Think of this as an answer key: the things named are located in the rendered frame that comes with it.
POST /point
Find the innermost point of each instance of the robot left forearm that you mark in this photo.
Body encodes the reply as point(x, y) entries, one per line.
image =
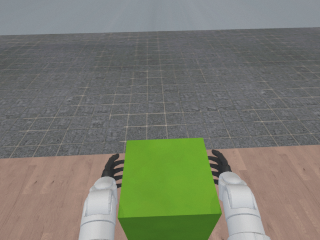
point(98, 219)

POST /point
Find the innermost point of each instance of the robot right forearm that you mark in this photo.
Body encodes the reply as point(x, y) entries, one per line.
point(240, 208)

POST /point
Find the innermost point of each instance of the right robot hand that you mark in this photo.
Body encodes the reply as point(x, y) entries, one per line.
point(222, 164)

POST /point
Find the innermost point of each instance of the left robot hand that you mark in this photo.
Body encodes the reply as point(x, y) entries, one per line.
point(109, 170)

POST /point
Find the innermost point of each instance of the carton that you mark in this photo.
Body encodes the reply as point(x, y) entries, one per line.
point(167, 190)

